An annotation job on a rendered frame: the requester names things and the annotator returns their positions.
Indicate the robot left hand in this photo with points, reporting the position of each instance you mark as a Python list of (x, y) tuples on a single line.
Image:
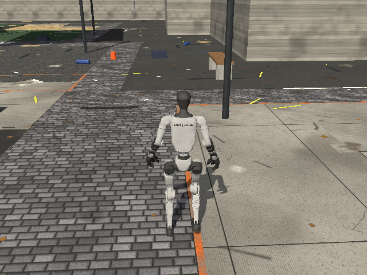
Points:
[(148, 160)]

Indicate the robot right forearm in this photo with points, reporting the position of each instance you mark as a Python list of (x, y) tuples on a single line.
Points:
[(212, 151)]

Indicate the right robot upper arm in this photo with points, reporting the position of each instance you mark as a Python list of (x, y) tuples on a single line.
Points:
[(204, 130)]

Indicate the left robot upper arm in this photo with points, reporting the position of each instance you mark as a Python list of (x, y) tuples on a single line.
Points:
[(162, 129)]

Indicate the right robot foot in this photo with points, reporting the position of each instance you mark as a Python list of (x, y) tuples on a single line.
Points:
[(195, 226)]

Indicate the robot right hand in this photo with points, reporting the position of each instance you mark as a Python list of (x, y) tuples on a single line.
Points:
[(216, 162)]

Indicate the humanoid robot head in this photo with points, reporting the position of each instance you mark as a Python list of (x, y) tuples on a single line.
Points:
[(183, 100)]

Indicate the robot left forearm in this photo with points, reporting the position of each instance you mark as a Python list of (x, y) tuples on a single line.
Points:
[(153, 149)]

